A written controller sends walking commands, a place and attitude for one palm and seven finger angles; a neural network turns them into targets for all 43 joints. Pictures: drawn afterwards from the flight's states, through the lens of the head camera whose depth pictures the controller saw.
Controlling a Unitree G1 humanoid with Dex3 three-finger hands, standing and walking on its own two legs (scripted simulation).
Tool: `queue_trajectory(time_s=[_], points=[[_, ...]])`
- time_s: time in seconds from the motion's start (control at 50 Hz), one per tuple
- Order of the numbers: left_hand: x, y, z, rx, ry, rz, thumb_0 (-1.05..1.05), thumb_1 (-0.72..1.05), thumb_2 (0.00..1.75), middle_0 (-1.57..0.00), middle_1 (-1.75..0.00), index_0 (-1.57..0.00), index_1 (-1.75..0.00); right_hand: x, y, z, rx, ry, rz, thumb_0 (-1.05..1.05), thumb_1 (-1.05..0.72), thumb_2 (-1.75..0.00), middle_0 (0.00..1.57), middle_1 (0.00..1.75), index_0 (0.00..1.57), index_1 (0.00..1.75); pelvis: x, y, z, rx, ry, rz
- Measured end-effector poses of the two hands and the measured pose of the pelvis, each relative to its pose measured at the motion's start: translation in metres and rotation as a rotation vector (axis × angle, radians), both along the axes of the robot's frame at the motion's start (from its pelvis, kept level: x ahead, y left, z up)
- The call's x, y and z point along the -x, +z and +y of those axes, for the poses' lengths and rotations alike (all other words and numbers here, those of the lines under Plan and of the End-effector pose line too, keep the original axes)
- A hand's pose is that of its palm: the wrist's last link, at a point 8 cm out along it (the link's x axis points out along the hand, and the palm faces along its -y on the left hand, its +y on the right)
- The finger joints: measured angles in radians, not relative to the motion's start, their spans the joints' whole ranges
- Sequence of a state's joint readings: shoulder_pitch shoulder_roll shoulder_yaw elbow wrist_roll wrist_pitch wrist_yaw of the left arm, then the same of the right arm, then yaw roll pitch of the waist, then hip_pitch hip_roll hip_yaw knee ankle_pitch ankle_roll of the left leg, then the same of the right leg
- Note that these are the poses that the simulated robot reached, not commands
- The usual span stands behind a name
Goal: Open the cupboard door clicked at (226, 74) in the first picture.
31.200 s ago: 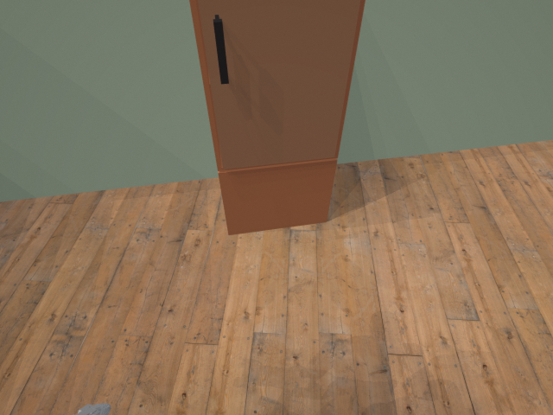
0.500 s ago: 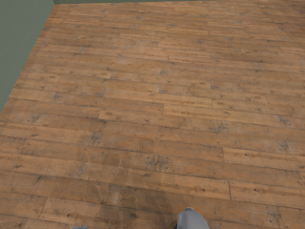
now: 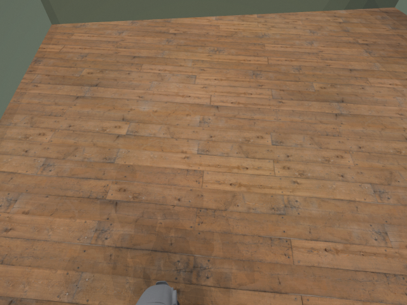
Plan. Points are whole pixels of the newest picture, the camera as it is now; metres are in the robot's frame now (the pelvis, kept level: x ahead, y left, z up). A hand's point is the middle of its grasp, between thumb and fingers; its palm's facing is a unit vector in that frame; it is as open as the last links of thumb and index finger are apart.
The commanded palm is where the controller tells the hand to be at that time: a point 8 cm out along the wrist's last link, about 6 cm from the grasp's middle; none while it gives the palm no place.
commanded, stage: turn to face it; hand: left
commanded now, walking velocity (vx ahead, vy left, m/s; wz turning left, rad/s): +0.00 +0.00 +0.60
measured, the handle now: out of the picture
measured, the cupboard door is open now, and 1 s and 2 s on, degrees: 43 43 43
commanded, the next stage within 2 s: none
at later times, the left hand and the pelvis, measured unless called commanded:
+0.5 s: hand (119, 284) +0.19 +0.20 -0.15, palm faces +0.26 -0.93 -0.27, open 7.4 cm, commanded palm none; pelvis +0.12 -0.03 +0.00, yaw +15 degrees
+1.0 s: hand out of the picture +0.04 +0.12 -0.19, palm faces +0.61 -0.74 -0.26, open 7.3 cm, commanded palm none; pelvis +0.17 -0.06 -0.02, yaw +37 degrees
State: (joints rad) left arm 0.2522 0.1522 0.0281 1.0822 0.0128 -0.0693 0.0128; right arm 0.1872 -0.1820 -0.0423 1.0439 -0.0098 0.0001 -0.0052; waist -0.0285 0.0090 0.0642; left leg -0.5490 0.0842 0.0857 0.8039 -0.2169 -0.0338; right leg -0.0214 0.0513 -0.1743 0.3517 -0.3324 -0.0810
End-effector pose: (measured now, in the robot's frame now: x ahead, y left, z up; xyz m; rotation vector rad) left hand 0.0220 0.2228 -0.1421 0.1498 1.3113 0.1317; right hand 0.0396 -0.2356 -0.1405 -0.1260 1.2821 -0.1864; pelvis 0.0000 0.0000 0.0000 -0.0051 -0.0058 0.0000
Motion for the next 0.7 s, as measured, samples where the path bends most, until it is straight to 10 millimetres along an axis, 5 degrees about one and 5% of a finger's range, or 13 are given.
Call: queue_trajectory(time_s=[0.16,0.36,0.5,0.58,0.7], points=[[-0.019,-0.032,0.007,0.044,0.128,0.095,0.01,0.92,0.89,-0.2,-0.3,-0.21,-0.3,-0.106,-0.009,0.012,0.053,0.134,-0.056,0.0,-0.92,-0.9,0.2,0.3,0.19,0.3,-0.065,-0.023,0.017,0.003,0.08,-0.014],[-0.109,0.003,0.034,-0.044,0.189,-0.093,0.01,0.91,0.89,-0.2,-0.3,-0.2,-0.3,-0.154,0.002,0.017,0.023,0.234,-0.009,0.0,-0.91,-0.89,0.2,0.3,0.2,0.3,-0.096,-0.004,0.006,0.013,0.173,0.04],[-0.145,0.02,0.021,-0.112,0.222,-0.171,0.01,0.91,0.89,-0.2,-0.3,-0.2,-0.3,-0.195,-0.004,-0.012,0.0,0.281,-0.011,0.0,-0.91,-0.89,0.2,0.3,0.2,0.3,-0.12,-0.004,-0.028,0.015,0.263,0.059],[-0.146,0.024,0.002,-0.154,0.257,-0.201,0.01,0.91,0.89,-0.2,-0.3,-0.2,-0.3,-0.226,-0.016,-0.037,-0.001,0.318,-0.01,0.0,-0.91,-0.89,0.2,0.3,0.2,0.3,-0.134,-0.011,-0.05,-0.007,0.318,0.054],[-0.116,0.03,-0.032,-0.138,0.36,-0.132,0.01,0.91,0.89,-0.2,-0.3,-0.21,-0.3,-0.276,-0.003,-0.05,0.013,0.414,-0.013,0.0,-0.91,-0.9,0.2,0.3,0.2,0.3,-0.152,0.001,-0.066,-0.049,0.417,0.033]])
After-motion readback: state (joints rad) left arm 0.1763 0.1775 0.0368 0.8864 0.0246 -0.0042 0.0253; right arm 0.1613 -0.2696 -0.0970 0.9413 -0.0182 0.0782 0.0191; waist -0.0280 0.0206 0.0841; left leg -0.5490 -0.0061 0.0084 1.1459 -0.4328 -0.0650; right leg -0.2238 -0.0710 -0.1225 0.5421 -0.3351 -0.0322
